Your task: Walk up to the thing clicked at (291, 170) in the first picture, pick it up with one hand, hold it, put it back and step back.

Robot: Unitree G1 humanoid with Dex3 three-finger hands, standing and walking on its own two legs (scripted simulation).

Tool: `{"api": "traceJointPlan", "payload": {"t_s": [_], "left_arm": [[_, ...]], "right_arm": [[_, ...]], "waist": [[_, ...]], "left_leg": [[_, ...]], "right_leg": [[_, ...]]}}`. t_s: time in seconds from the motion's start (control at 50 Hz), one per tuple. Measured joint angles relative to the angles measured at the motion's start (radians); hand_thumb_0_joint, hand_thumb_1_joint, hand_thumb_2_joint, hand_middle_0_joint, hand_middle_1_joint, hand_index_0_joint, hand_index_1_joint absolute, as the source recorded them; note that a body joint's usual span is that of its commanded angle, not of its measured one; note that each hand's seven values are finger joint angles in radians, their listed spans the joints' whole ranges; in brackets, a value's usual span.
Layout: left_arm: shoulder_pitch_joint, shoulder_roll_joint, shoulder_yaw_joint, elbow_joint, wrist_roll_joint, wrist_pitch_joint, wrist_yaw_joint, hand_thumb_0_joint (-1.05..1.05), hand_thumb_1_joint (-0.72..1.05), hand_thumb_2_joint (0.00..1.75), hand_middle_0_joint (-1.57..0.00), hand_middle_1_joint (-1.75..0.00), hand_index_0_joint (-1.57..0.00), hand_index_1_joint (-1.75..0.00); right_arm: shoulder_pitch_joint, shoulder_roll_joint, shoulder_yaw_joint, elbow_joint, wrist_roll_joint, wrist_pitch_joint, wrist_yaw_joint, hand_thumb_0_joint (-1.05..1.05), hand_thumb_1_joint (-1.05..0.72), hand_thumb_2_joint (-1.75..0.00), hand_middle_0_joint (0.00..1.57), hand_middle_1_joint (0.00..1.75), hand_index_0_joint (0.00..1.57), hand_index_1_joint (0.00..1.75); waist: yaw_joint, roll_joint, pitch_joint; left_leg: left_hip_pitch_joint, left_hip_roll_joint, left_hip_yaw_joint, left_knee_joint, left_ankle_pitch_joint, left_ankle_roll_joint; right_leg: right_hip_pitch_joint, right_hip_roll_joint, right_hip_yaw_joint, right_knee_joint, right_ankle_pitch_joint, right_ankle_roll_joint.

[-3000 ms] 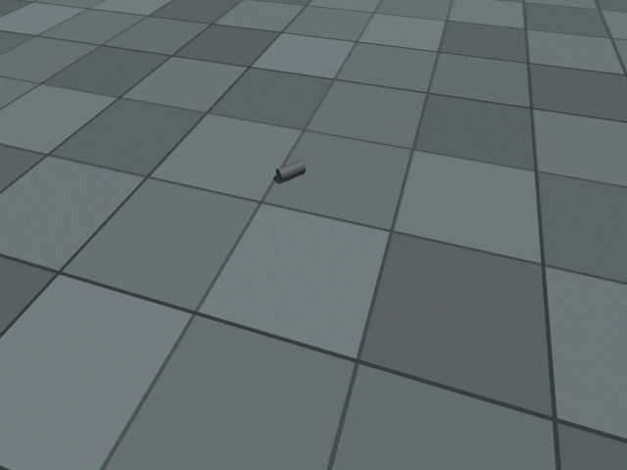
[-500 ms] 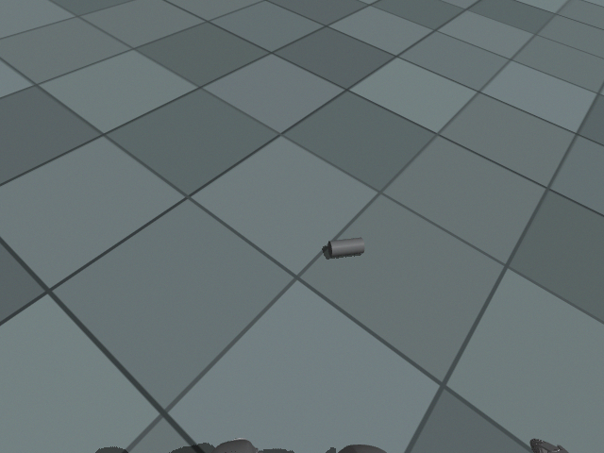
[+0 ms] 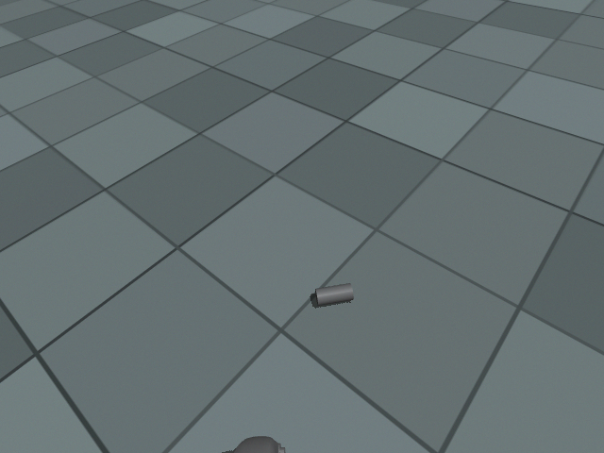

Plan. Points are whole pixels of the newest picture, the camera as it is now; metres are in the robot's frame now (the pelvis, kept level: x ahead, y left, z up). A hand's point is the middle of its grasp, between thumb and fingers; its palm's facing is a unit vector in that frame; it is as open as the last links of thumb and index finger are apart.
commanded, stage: walk up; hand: left
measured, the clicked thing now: (334, 294) +0.80 -0.01 -0.73
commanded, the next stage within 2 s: none
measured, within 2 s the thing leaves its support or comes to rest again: neither
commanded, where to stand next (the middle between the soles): +0.45 -0.28 m, yaw +7 degrees
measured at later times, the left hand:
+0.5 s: hand (221, 419) +0.21 +0.18 -0.15, palm faces -0.03 -0.96 -0.29, open 7.4 cm
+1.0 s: hand (324, 391) +0.25 +0.01 -0.14, palm faces +0.08 -0.94 -0.34, open 7.4 cm
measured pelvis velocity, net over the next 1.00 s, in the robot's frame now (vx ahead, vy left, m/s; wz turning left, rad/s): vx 0.27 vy -0.26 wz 0.06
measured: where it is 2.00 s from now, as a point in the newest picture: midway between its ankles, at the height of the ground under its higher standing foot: (432, 419)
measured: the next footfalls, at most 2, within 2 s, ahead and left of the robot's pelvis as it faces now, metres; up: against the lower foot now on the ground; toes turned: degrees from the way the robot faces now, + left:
left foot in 0.22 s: +0.21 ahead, +0.06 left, +0.00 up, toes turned +8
right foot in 0.64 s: +0.30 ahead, -0.34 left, +0.00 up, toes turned -4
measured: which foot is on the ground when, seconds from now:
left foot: up 0.00-0.20, down 0.22-0.66, up 0.68-1.00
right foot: down 0.00-0.24, up 0.26-0.62, down 0.64-1.00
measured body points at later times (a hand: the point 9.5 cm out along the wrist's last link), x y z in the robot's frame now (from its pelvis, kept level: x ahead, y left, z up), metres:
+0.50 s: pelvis +0.14 -0.10 +0.00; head +0.14 -0.06 +0.44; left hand +0.21 +0.23 -0.13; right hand +0.18 -0.45 -0.07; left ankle +0.17 +0.05 -0.72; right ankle +0.22 -0.28 -0.67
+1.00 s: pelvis +0.27 -0.26 +0.00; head +0.29 -0.25 +0.45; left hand +0.25 +0.06 -0.12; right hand +0.37 -0.58 -0.10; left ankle +0.36 -0.15 -0.69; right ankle +0.26 -0.34 -0.73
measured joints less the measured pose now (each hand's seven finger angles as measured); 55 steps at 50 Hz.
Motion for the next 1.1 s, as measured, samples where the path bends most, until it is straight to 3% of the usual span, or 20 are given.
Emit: {"api": "traceJointPlan", "payload": {"t_s": [0.06, 0.2, 0.24, 0.3, 0.34, 0.4, 0.52, 0.6, 0.64, 0.68, 0.72, 0.8, 0.86, 0.96, 1.04, 1.1], "left_arm": [[0.027, 0.011, 0.001, -0.001, 0.003, -0.002, 0.009, 0.00, 0.90, 0.90, -0.21, -0.30, -0.20, -0.30], [0.070, 0.034, -0.001, -0.021, 0.009, 0.016, 0.011, 0.00, 0.90, 0.90, -0.21, -0.30, -0.20, -0.30], [0.081, 0.036, -0.006, -0.025, 0.008, 0.026, 0.009, 0.01, 0.90, 0.90, -0.21, -0.30, -0.20, -0.30], [0.071, 0.016, -0.010, -0.011, 0.013, 0.049, 0.012, 0.01, 0.90, 0.90, -0.21, -0.30, -0.20, -0.30], [0.066, 0.014, -0.019, -0.004, 0.017, 0.060, 0.007, 0.01, 0.90, 0.90, -0.21, -0.30, -0.20, -0.30], [0.047, 0.029, -0.011, 0.001, 0.016, 0.064, 0.001, 0.01, 0.90, 0.90, -0.21, -0.30, -0.20, -0.30], [0.004, 0.063, 0.020, -0.007, 0.007, 0.065, -0.017, 0.01, 0.90, 0.90, -0.21, -0.30, -0.20, -0.30], [-0.011, 0.077, 0.033, 0.007, 0.003, 0.069, -0.031, 0.00, 0.90, 0.90, -0.20, -0.30, -0.20, -0.30], [-0.005, 0.084, 0.038, 0.013, 0.004, 0.060, -0.032, 0.00, 0.90, 0.90, -0.20, -0.30, -0.20, -0.30], [-0.007, 0.071, 0.042, 0.021, 0.012, 0.043, -0.023, 0.00, 0.90, 0.90, -0.20, -0.30, -0.20, -0.30], [-0.004, 0.052, 0.033, 0.017, 0.016, 0.027, -0.010, 0.00, 0.90, 0.90, -0.20, -0.30, -0.20, -0.30], [0.028, 0.014, 0.005, 0.017, 0.003, 0.012, 0.009, 0.00, 0.90, 0.90, -0.21, -0.30, -0.20, -0.30], [0.058, 0.011, -0.005, 0.027, -0.002, 0.002, 0.020, 0.00, 0.90, 0.90, -0.21, -0.30, -0.20, -0.30], [0.101, 0.018, -0.010, 0.026, -0.003, -0.009, 0.032, 0.00, 0.90, 0.90, -0.21, -0.30, -0.20, -0.30], [0.120, 0.017, -0.017, 0.018, -0.002, -0.003, 0.035, 0.00, 0.90, 0.90, -0.21, -0.30, -0.20, -0.30], [0.130, 0.013, -0.026, 0.011, -0.003, 0.010, 0.032, 0.01, 0.90, 0.90, -0.21, -0.30, -0.20, -0.30]], "right_arm": [[0.000, 0.028, 0.013, -0.010, -0.008, -0.014, 0.016, 0.01, -0.90, -0.89, 0.21, 0.30, 0.20, 0.30], [0.016, 0.066, 0.022, -0.019, -0.011, -0.021, 0.022, 0.01, -0.90, -0.89, 0.21, 0.30, 0.20, 0.30], [0.027, 0.063, 0.015, -0.032, -0.016, -0.037, 0.012, 0.01, -0.90, -0.89, 0.21, 0.30, 0.21, 0.30], [0.021, 0.053, 0.006, -0.059, -0.021, -0.041, -0.010, 0.01, -0.90, -0.89, 0.21, 0.30, 0.21, 0.30], [0.013, 0.049, 0.001, -0.067, -0.012, -0.036, -0.018, 0.01, -0.90, -0.89, 0.21, 0.30, 0.21, 0.30], [0.024, 0.055, 0.004, -0.072, -0.011, -0.040, -0.022, 0.01, -0.90, -0.89, 0.21, 0.30, 0.21, 0.30], [0.052, 0.033, 0.003, -0.057, -0.026, -0.041, -0.004, 0.01, -0.90, -0.89, 0.21, 0.30, 0.21, 0.30], [0.056, -0.001, -0.007, -0.046, -0.033, -0.034, 0.006, 0.01, -0.90, -0.89, 0.21, 0.30, 0.21, 0.30], [0.056, -0.019, -0.014, -0.036, -0.034, -0.023, 0.006, 0.01, -0.89, -0.89, 0.21, 0.30, 0.21, 0.30], [0.045, -0.044, -0.025, -0.019, -0.037, -0.005, -0.003, 0.01, -0.89, -0.89, 0.21, 0.30, 0.21, 0.30], [0.034, -0.046, -0.030, 0.005, -0.027, 0.020, -0.019, 0.01, -0.90, -0.89, 0.21, 0.30, 0.20, 0.30], [-0.005, -0.022, -0.013, 0.031, -0.005, 0.022, -0.014, 0.01, -0.90, -0.89, 0.20, 0.30, 0.20, 0.30], [-0.018, 0.009, 0.005, 0.014, -0.006, -0.002, 0.004, 0.01, -0.90, -0.89, 0.20, 0.30, 0.20, 0.30], [-0.027, 0.053, 0.023, -0.005, -0.016, -0.005, 0.029, 0.01, -0.90, -0.89, 0.21, 0.30, 0.20, 0.30], [-0.033, 0.072, 0.025, -0.018, -0.013, -0.004, 0.033, 0.01, -0.90, -0.89, 0.21, 0.30, 0.20, 0.30], [-0.031, 0.069, 0.017, -0.042, -0.011, -0.019, 0.025, 0.01, -0.90, -0.89, 0.21, 0.30, 0.20, 0.30]], "waist": [[0.012, -0.009, 0.005], [0.033, -0.059, 0.026], [0.022, -0.086, 0.027], [-0.003, -0.124, 0.040], [-0.024, -0.131, 0.043], [-0.044, -0.154, 0.038], [-0.048, -0.149, 0.034], [-0.058, -0.120, 0.018], [-0.057, -0.101, -0.001], [-0.051, -0.042, 0.003], [-0.037, -0.014, -0.001], [0.006, 0.007, -0.001], [0.019, 0.000, 0.009], [0.034, -0.029, 0.029], [0.043, -0.063, 0.046], [0.032, -0.088, 0.051]], "left_leg": [[-0.029, -0.007, 0.028, -0.119, 0.029, -0.008], [0.040, -0.027, 0.063, -0.437, 0.138, -0.012], [0.091, -0.048, 0.071, -0.507, 0.223, 0.006], [0.097, -0.062, 0.089, -0.443, 0.160, 0.016], [0.129, -0.051, 0.089, -0.448, 0.140, 0.012], [0.181, -0.037, 0.081, -0.492, 0.143, -0.016], [0.237, 0.025, 0.058, -0.506, 0.108, -0.054], [0.241, 0.072, 0.037, -0.475, 0.061, -0.073], [0.231, 0.101, 0.025, -0.432, 0.016, -0.067], [0.198, 0.137, -0.031, -0.318, -0.076, -0.023], [0.118, 0.087, -0.079, -0.117, -0.121, -0.007], [0.000, -0.001, -0.034, 0.043, -0.039, 0.001], [-0.040, -0.020, 0.009, -0.024, 0.014, -0.002], [-0.038, -0.032, 0.023, -0.229, 0.053, -0.016], [0.019, -0.041, 0.038, -0.385, 0.104, -0.011], [0.109, -0.067, 0.058, -0.523, 0.220, 0.011]], "right_leg": [[0.054, 0.032, -0.025, -0.061, 0.001, -0.026], [0.126, 0.080, -0.074, -0.056, -0.082, -0.050], [0.112, 0.064, -0.078, 0.036, -0.153, -0.048], [0.002, 0.061, 0.017, 0.317, -0.208, -0.014], [-0.073, 0.057, 0.062, 0.457, -0.199, 0.004], [-0.157, 0.015, 0.127, 0.498, -0.144, 0.024], [-0.221, -0.090, 0.168, 0.328, -0.056, 0.046], [-0.176, -0.112, 0.144, 0.178, -0.047, 0.035], [-0.125, -0.100, 0.109, 0.121, -0.036, 0.032], [-0.120, -0.056, 0.072, 0.168, -0.028, 0.056], [-0.118, -0.043, 0.042, 0.206, -0.071, 0.051], [-0.046, -0.011, 0.018, 0.104, -0.052, 0.019], [0.012, 0.016, -0.003, 0.019, -0.034, -0.010], [0.088, 0.058, -0.041, -0.057, -0.042, -0.038], [0.133, 0.068, -0.063, -0.058, -0.085, -0.046], [0.130, 0.052, -0.073, 0.037, -0.164, -0.041]]}}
